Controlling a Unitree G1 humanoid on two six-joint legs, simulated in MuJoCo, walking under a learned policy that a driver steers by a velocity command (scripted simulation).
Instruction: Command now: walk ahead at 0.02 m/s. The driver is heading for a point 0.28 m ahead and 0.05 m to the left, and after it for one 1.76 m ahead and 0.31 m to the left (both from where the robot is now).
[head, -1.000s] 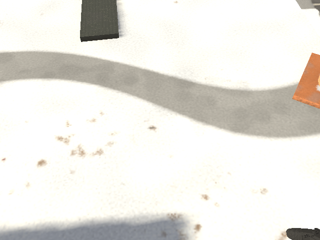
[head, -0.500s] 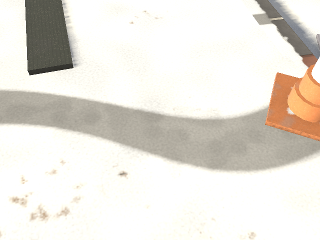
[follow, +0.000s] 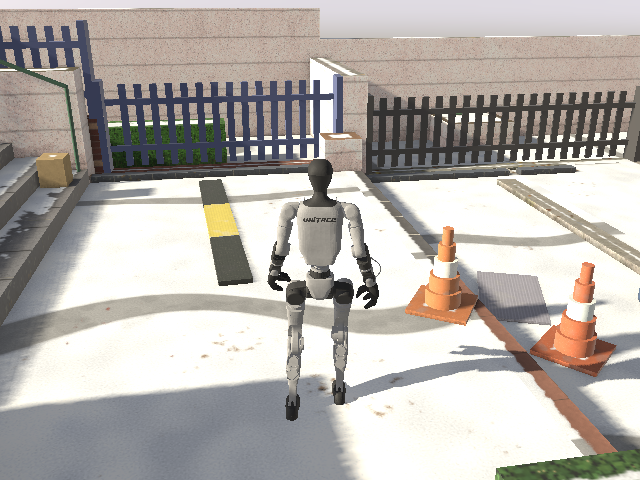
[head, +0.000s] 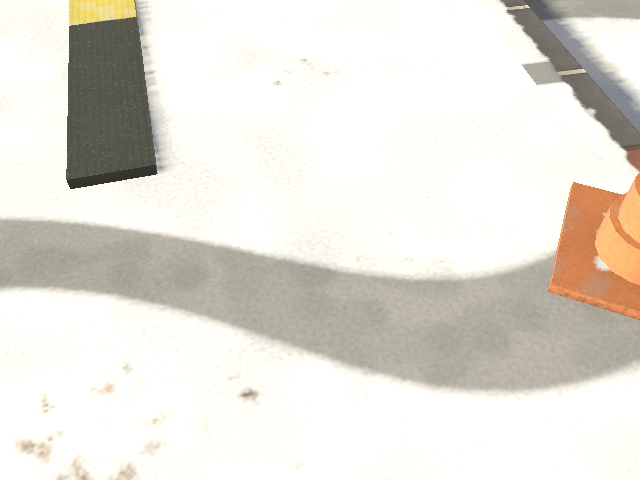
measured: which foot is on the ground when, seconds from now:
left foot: down 0.00-0.38, up 0.40-0.70, down 0.72-1.00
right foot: down 0.00-1.00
